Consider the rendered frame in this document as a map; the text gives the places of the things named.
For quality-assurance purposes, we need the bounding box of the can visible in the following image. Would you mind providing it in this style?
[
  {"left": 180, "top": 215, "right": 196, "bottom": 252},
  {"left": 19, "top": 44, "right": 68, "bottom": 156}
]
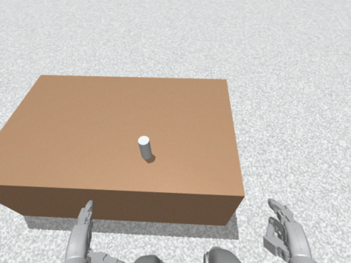
[{"left": 138, "top": 136, "right": 152, "bottom": 159}]

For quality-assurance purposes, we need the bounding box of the right robot hand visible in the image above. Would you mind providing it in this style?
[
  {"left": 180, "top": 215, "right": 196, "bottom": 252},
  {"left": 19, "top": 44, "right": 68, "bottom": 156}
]
[{"left": 263, "top": 198, "right": 312, "bottom": 263}]

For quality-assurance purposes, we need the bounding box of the left robot hand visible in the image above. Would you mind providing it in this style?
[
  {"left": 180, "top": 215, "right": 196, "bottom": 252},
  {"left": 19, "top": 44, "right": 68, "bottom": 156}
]
[{"left": 65, "top": 200, "right": 125, "bottom": 263}]

